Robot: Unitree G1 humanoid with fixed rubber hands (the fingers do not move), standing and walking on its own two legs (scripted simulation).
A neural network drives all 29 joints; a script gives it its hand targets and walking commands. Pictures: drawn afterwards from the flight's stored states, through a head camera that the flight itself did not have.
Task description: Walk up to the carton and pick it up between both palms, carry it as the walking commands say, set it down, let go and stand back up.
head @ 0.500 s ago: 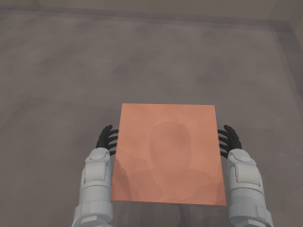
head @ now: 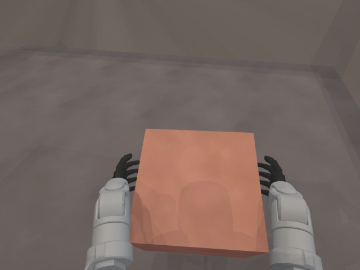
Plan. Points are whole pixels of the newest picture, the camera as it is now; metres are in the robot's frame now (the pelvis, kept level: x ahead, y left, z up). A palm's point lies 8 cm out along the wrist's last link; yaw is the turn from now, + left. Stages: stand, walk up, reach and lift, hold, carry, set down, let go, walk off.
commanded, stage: reach and lift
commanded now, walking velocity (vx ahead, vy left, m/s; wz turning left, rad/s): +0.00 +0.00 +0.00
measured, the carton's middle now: (196, 194) +0.32 +0.00 -0.03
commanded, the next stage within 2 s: hold in 0.78 s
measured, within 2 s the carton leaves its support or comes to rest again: neither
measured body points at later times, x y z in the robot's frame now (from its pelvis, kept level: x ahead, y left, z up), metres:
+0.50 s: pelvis +0.00 +0.00 +0.00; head -0.03 +0.01 +0.45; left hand +0.30 +0.18 +0.04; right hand +0.30 -0.18 +0.04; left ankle +0.01 +0.11 -0.75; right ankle +0.01 -0.11 -0.75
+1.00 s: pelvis +0.00 +0.00 +0.00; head -0.04 +0.00 +0.45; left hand +0.29 +0.18 +0.04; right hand +0.29 -0.18 +0.04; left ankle +0.01 +0.11 -0.75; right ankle +0.01 -0.11 -0.75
